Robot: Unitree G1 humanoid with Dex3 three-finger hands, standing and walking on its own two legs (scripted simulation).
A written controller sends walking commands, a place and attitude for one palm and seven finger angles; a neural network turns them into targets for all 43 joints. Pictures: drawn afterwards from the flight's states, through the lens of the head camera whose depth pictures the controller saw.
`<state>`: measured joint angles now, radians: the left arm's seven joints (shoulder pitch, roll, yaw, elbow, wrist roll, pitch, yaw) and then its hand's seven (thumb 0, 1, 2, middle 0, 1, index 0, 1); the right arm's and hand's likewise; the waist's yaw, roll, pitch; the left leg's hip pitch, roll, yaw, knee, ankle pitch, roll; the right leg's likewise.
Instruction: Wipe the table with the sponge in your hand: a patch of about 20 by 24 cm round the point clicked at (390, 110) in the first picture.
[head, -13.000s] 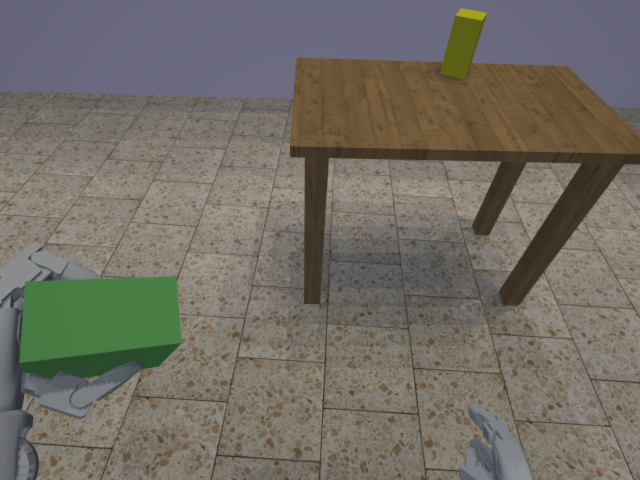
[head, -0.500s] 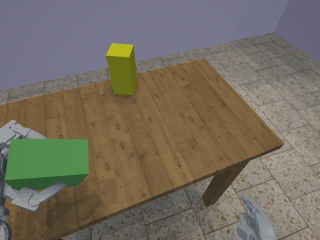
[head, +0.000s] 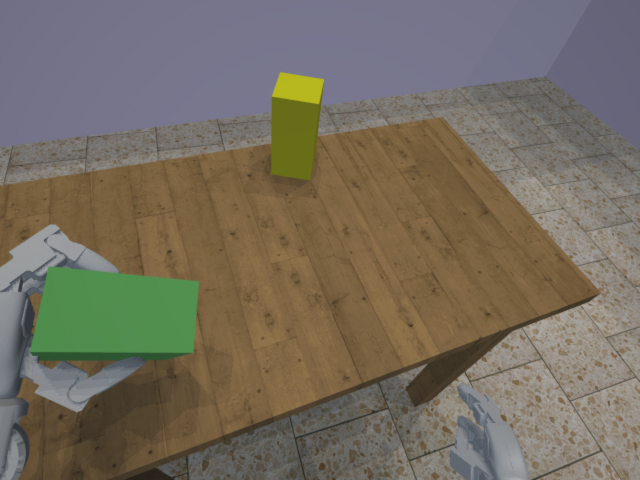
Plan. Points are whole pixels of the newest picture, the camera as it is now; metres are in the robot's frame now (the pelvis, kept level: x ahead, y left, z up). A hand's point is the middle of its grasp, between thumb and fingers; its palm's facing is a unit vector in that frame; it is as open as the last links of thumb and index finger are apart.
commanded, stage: come to a stop and stand still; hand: left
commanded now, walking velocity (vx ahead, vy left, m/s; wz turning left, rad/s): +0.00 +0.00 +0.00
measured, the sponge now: (137, 322) +0.23 +0.20 +0.12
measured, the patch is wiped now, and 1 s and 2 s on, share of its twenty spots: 0.00 0.00 0.00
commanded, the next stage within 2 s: look again from close up in 0.36 s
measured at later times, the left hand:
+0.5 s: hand (35, 305) +0.22 +0.27 +0.16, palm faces +0.39 -0.84 -0.38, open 10.4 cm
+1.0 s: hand (103, 297) +0.23 +0.22 +0.16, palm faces +0.37 -0.85 -0.38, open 10.4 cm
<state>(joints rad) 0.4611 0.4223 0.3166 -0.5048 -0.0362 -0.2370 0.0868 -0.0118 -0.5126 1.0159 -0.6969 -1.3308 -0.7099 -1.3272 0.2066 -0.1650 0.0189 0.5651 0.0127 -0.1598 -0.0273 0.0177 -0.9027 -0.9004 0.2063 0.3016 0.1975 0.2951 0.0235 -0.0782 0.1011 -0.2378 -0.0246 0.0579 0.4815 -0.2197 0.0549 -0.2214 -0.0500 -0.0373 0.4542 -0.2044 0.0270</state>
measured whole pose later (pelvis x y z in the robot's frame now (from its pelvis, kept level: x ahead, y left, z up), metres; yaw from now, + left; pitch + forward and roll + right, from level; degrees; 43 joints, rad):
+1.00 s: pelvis +0.01 -0.02 +0.00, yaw +1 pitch -1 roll -1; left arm 0.44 0.37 0.35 -0.48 -0.05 -0.19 0.11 -0.01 -0.51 1.02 -0.70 -1.33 -0.71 -1.32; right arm 0.18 -0.20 0.00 0.57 0.02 -0.12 -0.04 0.02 -0.90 -0.90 0.21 0.30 0.20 0.30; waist 0.02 -0.02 0.08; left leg -0.22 0.02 0.02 0.45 -0.22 0.01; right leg -0.18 0.01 -0.05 0.38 -0.18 0.00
